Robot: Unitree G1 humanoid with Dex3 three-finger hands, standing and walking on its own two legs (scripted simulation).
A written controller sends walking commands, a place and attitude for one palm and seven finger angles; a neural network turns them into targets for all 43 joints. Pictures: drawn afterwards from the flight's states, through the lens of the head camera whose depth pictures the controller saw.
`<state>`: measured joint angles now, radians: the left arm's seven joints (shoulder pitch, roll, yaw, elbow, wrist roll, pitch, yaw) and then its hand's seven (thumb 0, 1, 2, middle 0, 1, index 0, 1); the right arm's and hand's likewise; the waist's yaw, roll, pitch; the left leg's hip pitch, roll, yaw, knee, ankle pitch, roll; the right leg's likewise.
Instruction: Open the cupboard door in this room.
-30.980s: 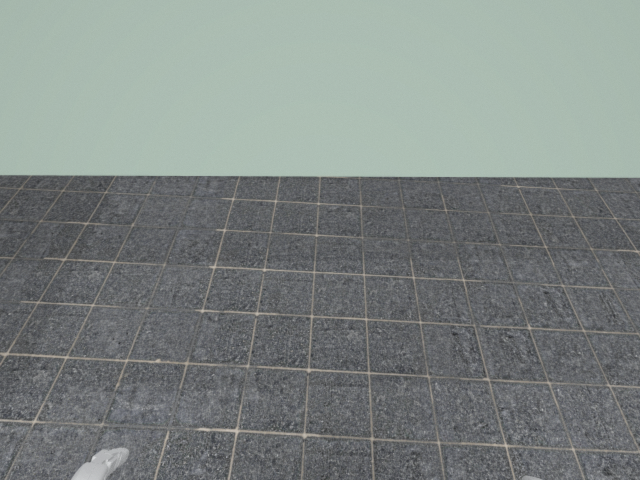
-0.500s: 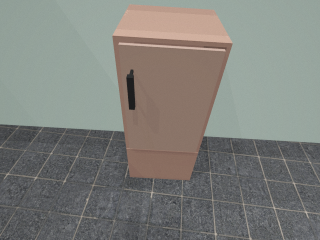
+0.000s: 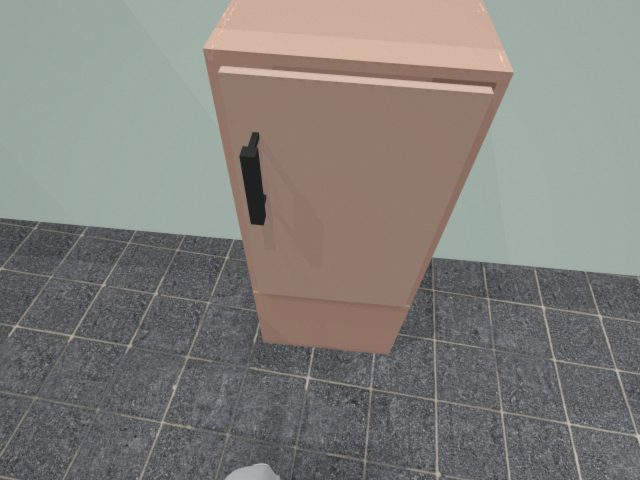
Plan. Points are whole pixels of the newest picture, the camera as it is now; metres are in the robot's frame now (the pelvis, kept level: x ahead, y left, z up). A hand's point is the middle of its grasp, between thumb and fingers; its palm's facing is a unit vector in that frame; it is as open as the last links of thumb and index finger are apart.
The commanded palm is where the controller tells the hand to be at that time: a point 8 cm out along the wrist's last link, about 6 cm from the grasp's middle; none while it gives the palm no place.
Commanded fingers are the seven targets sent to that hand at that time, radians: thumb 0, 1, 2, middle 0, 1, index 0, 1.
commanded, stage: come to a stop and stand still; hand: left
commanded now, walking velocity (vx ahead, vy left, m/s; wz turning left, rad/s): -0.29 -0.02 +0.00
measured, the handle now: (256, 180) +0.55 +0.16 +0.03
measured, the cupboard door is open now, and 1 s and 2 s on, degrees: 0 0 0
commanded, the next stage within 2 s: look again from close up in 1.22 s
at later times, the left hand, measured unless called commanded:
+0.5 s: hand out of the picture +0.07 +0.13 -0.16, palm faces +0.02 -0.97 -0.26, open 7.4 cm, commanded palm none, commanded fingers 0.00 0.90 0.90 -0.20 -0.30 -0.20 -0.30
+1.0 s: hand out of the picture +0.02 +0.17 -0.17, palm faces +0.06 -0.98 -0.19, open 7.4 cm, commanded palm none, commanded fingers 0.00 0.90 0.90 -0.20 -0.30 -0.20 -0.30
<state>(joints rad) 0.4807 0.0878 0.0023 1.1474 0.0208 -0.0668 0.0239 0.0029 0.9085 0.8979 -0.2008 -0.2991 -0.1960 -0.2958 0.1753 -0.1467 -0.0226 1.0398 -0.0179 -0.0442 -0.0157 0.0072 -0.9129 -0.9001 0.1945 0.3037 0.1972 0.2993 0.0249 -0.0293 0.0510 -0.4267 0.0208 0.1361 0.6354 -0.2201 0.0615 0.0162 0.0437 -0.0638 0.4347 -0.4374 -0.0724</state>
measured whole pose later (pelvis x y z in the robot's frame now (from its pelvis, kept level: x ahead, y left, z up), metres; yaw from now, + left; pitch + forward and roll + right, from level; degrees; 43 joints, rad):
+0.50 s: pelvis +0.02 -0.05 +0.00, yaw -1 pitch +0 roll +2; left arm 0.25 0.15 0.02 0.96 0.03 0.01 0.02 0.00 0.92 0.90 -0.20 -0.30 -0.19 -0.30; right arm 0.19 -0.21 -0.06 0.98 -0.02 0.06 -0.01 0.00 -0.91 -0.90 0.20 0.30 0.20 0.30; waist 0.01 0.04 0.06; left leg -0.44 0.00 0.01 0.98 -0.45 -0.01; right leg -0.35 -0.06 -0.04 0.64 -0.29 0.00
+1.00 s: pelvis +0.00 -0.01 +0.01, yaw +0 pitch +0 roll +1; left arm 0.25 0.17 0.03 1.05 0.01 0.01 0.03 0.01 0.92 0.90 -0.20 -0.30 -0.19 -0.30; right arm 0.27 -0.14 -0.01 1.04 -0.02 0.00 -0.04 0.01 -0.94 -0.90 0.20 0.30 0.20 0.30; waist 0.02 -0.05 0.03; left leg -0.22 -0.05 0.09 0.48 -0.27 0.05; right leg -0.25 -0.05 0.00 0.53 -0.27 0.01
